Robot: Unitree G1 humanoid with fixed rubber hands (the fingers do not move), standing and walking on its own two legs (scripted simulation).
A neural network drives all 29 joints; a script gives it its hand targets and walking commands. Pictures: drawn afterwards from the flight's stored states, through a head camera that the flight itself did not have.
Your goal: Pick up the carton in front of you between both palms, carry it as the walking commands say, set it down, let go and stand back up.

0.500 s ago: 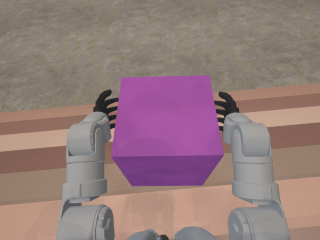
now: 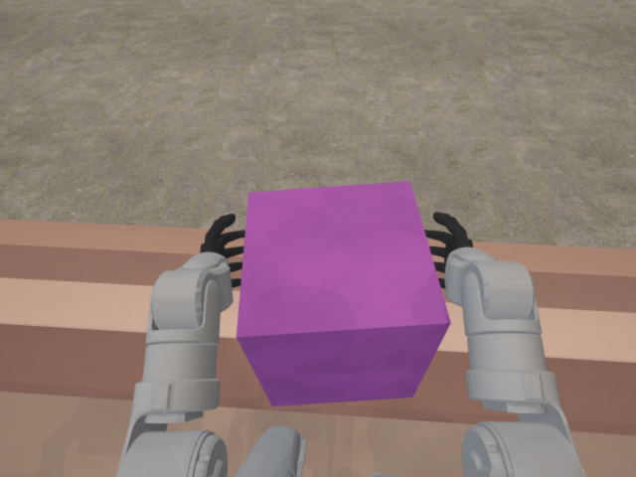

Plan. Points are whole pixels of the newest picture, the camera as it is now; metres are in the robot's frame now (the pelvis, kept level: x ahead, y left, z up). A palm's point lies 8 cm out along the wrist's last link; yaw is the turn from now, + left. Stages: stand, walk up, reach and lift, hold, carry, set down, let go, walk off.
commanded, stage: carry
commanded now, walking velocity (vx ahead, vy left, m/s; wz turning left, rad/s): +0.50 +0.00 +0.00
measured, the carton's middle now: (336, 301) +0.34 +0.03 +0.00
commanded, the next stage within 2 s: none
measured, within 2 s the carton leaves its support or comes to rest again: neither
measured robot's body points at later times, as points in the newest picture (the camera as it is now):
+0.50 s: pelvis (342, 325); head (368, 81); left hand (299, 157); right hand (437, 171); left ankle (313, 449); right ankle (376, 377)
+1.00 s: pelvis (355, 226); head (377, 65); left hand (309, 117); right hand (405, 126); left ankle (331, 302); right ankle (359, 363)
